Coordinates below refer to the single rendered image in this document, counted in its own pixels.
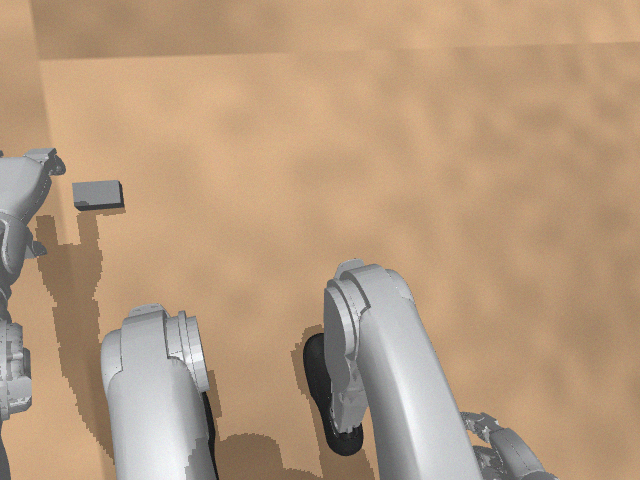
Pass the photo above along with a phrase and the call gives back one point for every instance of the left robot foot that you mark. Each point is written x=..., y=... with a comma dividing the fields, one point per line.
x=211, y=428

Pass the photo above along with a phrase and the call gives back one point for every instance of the left robot arm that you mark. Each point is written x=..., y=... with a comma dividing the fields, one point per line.
x=15, y=365

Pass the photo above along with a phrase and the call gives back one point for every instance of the right robot foot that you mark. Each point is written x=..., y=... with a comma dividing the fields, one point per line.
x=319, y=383

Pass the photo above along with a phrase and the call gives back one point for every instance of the left robot hand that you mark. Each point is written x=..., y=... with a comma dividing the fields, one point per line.
x=24, y=185

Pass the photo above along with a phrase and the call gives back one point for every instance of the small box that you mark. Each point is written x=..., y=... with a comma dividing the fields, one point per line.
x=98, y=195

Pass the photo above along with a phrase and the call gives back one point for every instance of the right robot hand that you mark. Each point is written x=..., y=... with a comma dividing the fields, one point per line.
x=510, y=457

